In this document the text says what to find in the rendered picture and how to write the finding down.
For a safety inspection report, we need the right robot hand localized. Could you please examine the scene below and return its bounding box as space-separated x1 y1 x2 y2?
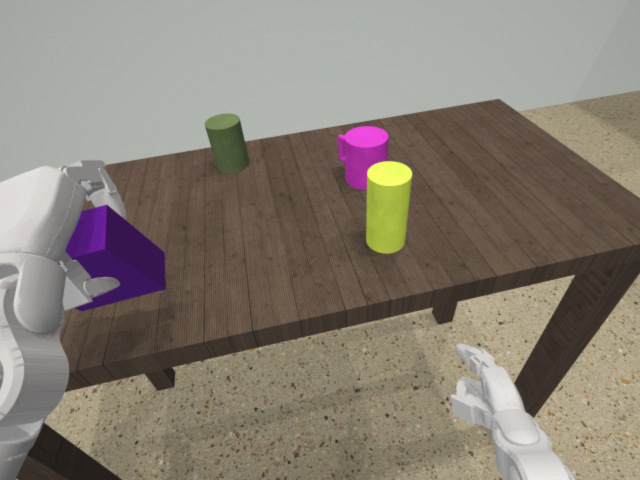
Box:
451 344 526 430

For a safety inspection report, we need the left robot forearm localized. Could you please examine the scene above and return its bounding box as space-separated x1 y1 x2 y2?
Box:
0 253 69 480

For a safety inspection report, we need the table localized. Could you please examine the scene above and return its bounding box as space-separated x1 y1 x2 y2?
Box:
16 99 640 480

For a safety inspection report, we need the left robot hand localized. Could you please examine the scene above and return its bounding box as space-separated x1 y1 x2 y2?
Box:
0 160 127 311

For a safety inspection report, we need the sponge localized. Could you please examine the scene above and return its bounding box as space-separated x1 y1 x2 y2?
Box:
58 205 166 311

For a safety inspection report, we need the right robot forearm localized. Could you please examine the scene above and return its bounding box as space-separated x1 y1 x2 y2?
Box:
491 408 576 480

